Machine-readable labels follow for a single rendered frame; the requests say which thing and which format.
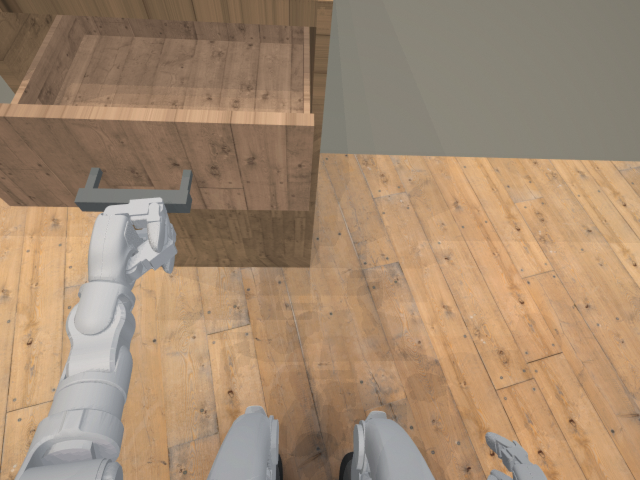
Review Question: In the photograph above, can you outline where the drawer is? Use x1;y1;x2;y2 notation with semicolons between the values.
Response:
0;15;314;211

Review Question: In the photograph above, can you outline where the cabinet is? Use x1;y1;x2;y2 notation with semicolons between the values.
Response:
0;0;333;268

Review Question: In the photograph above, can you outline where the robot left hand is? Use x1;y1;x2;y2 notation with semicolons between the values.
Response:
88;197;177;290

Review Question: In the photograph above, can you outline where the robot left forearm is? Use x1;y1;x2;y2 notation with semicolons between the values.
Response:
14;280;136;480

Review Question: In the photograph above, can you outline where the handle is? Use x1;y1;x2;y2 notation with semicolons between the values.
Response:
74;168;193;213

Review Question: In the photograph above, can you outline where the robot right hand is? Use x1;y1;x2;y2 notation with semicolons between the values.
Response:
485;432;547;480

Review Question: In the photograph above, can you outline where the robot left upper arm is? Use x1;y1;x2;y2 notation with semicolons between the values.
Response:
19;458;123;480

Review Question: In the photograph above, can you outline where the right robot shin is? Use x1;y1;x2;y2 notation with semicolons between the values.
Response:
351;411;387;480

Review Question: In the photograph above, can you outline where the right robot thigh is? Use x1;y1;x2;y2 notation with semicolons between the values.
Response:
353;418;435;480

